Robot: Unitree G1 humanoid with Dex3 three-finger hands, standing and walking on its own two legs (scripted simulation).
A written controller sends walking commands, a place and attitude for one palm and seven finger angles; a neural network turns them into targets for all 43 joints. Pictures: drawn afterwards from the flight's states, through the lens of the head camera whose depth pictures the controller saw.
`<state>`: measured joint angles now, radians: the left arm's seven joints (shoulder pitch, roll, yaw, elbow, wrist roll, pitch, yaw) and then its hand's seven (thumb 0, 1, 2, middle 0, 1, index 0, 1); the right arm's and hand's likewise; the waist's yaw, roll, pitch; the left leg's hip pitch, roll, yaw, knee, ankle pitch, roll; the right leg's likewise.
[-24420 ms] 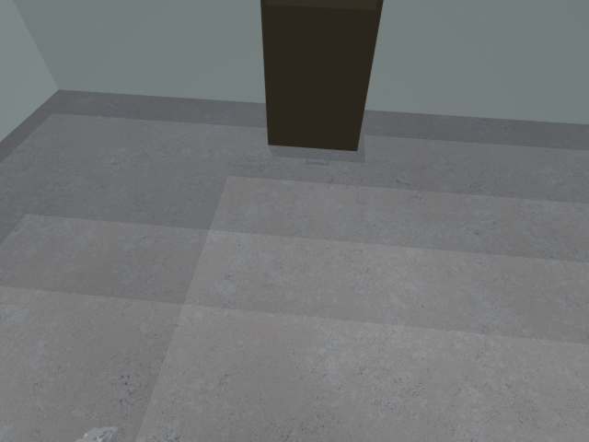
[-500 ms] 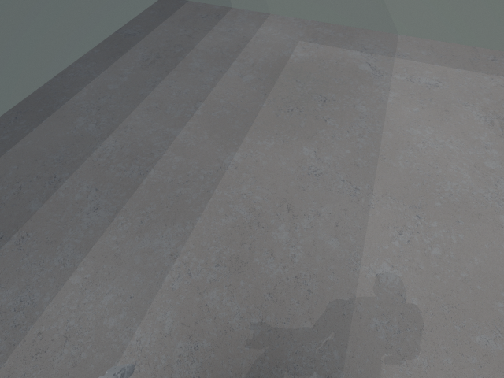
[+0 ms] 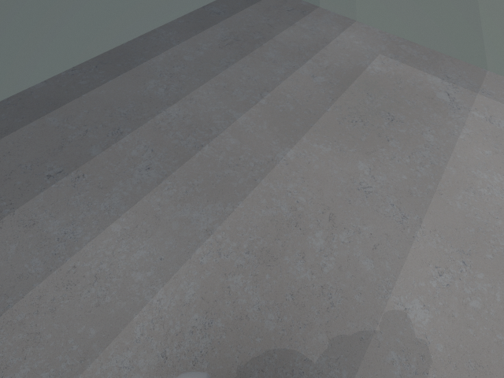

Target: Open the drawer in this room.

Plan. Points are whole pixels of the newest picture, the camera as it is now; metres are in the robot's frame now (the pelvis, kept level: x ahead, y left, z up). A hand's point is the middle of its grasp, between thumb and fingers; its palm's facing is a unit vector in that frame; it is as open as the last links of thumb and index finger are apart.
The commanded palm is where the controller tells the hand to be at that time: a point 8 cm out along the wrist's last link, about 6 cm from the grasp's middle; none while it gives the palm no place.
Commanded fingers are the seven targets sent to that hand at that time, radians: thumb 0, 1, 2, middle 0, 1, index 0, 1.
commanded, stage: turn or walk to find it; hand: left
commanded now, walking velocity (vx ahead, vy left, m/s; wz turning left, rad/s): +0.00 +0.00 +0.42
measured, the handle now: out of the picture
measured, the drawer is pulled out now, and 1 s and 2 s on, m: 0.00 0.00 0.00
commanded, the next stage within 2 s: stand and wait in 1.20 s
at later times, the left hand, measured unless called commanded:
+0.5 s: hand out of the picture +0.06 +0.18 -0.14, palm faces +0.20 -0.94 -0.27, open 7.4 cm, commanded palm none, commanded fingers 0.00 0.90 0.90 -0.20 -0.30 -0.20 -0.30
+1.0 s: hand out of the picture -0.11 +0.21 -0.17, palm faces +0.47 -0.85 -0.25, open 7.4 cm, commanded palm none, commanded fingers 0.00 0.90 0.90 -0.20 -0.30 -0.20 -0.30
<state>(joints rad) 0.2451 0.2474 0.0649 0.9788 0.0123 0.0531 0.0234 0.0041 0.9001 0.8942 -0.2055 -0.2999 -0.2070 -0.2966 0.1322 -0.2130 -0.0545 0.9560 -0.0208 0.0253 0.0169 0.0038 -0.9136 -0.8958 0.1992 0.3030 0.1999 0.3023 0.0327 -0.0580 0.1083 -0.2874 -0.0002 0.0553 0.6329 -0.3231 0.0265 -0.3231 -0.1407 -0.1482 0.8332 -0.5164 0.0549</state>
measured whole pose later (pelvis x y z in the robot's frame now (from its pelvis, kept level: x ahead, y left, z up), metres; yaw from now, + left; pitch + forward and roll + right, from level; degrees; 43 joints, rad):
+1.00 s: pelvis -0.04 +0.00 +0.01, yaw +25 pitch -1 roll -1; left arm 0.23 0.26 0.07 1.00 0.01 0.07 0.02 0.01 0.90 0.89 -0.20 -0.30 -0.20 -0.30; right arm 0.12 -0.20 -0.04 0.94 -0.03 0.02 0.00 0.00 -0.91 -0.90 0.20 0.30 0.20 0.30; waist 0.03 -0.03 0.09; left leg -0.25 0.00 0.02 0.55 -0.28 0.03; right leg -0.42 -0.10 -0.08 1.04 -0.49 0.06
